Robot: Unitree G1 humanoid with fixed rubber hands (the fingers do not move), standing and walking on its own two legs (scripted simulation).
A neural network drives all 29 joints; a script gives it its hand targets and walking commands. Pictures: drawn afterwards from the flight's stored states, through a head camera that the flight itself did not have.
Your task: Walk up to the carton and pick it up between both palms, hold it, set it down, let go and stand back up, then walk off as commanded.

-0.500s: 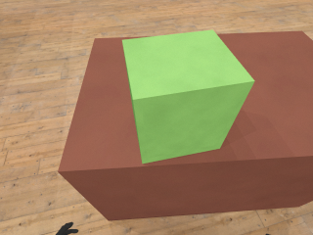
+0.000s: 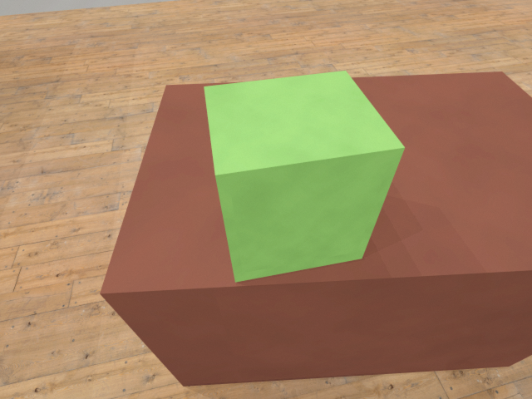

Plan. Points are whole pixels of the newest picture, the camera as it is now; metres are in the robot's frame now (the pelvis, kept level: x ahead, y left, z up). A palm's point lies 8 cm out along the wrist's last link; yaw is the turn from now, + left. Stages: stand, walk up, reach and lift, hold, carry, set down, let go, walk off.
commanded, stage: walk up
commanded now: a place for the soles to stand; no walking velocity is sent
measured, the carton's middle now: (289, 179) +0.47 -0.01 +0.07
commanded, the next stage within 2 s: reach and lift in 0.36 s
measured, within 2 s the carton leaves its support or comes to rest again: neither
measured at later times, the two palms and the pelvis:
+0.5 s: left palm out of the picture +0.12 +0.29 -0.13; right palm out of the picture +0.11 -0.28 -0.13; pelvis -0.02 +0.00 -0.02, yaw +1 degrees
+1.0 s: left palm (116, 398) +0.16 +0.25 -0.08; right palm out of the picture +0.14 -0.28 -0.08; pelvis +0.01 -0.01 -0.01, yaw -1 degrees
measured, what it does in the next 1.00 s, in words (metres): stands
